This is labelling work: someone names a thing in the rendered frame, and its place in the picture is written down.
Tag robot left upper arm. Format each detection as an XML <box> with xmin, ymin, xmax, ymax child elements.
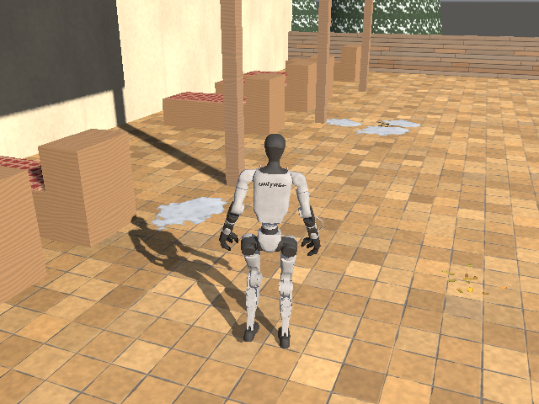
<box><xmin>231</xmin><ymin>169</ymin><xmax>256</xmax><ymax>215</ymax></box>

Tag robot right thigh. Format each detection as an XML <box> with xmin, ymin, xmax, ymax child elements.
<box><xmin>279</xmin><ymin>236</ymin><xmax>297</xmax><ymax>296</ymax></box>

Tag robot right forearm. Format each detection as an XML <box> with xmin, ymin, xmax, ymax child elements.
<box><xmin>303</xmin><ymin>206</ymin><xmax>319</xmax><ymax>239</ymax></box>

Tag robot left foot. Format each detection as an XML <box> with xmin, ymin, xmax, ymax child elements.
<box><xmin>243</xmin><ymin>322</ymin><xmax>259</xmax><ymax>342</ymax></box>

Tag robot left forearm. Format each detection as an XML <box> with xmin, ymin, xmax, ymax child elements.
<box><xmin>222</xmin><ymin>202</ymin><xmax>239</xmax><ymax>235</ymax></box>

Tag right robot hand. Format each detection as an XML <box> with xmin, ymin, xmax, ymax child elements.
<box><xmin>301</xmin><ymin>237</ymin><xmax>321</xmax><ymax>256</ymax></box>

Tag robot right upper arm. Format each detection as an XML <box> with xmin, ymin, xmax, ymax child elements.
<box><xmin>291</xmin><ymin>171</ymin><xmax>312</xmax><ymax>219</ymax></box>

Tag left robot hand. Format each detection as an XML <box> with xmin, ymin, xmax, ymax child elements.
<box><xmin>219</xmin><ymin>231</ymin><xmax>238</xmax><ymax>251</ymax></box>

